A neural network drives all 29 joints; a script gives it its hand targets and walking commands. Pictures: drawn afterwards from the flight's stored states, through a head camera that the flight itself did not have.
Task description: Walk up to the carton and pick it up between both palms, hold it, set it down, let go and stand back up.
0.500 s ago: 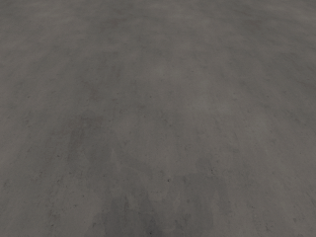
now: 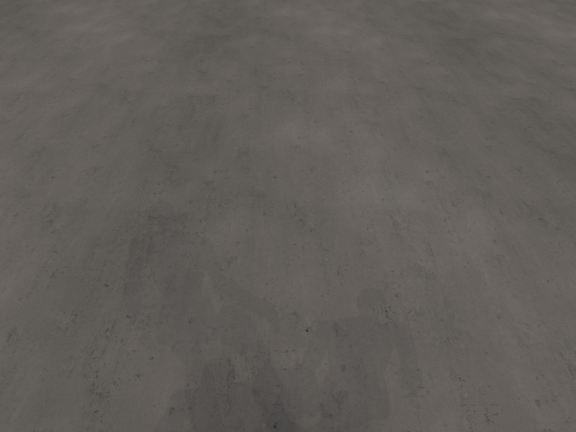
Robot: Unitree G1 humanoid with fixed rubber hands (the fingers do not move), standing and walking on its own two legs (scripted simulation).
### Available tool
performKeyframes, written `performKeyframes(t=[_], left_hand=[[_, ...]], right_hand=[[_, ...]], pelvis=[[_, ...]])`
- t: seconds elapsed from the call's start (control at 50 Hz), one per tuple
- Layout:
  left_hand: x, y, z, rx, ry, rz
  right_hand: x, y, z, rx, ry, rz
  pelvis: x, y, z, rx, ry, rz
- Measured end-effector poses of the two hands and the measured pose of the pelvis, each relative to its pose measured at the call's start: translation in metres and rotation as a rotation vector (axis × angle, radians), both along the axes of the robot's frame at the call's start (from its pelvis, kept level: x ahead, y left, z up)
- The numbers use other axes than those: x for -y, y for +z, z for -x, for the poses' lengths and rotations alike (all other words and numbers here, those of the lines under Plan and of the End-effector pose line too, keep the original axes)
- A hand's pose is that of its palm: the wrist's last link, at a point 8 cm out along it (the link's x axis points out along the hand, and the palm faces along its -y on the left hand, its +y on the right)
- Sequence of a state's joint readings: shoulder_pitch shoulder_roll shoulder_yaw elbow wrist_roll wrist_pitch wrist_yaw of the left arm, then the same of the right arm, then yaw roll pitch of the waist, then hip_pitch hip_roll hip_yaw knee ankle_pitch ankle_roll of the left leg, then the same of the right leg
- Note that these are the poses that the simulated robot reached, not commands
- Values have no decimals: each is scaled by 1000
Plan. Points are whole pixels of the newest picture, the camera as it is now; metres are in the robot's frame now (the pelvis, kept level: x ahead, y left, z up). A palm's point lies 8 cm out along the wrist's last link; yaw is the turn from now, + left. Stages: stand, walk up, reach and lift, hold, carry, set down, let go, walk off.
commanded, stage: stand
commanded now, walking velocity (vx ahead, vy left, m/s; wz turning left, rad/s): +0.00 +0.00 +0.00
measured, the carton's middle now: out of the picture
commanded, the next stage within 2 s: none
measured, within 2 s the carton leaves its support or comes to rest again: neither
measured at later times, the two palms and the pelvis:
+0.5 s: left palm out of the picture +0.06 +0.26 -0.11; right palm out of the picture +0.07 -0.25 -0.11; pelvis +0.00 +0.00 +0.00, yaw +0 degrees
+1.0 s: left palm out of the picture +0.06 +0.26 -0.11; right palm out of the picture +0.07 -0.26 -0.11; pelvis +0.01 +0.00 +0.00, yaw +0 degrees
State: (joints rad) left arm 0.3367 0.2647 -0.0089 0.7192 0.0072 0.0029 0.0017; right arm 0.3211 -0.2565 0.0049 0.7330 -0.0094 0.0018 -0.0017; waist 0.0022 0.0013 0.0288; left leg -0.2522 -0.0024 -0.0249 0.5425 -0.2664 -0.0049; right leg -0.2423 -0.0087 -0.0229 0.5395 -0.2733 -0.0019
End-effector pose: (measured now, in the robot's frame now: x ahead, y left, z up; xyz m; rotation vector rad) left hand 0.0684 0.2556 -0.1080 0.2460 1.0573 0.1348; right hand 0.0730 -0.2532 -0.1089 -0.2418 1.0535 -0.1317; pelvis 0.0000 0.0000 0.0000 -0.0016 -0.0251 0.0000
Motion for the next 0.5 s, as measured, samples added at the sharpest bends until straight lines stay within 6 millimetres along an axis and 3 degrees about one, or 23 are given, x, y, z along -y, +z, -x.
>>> performKeyframes(t=[0.5], left_hand=[[-3,-2,10,-39,15,-6]], right_hand=[[2,-2,7,-30,-13,3]], pelvis=[[0,1,-2,-3,-3,-1]])
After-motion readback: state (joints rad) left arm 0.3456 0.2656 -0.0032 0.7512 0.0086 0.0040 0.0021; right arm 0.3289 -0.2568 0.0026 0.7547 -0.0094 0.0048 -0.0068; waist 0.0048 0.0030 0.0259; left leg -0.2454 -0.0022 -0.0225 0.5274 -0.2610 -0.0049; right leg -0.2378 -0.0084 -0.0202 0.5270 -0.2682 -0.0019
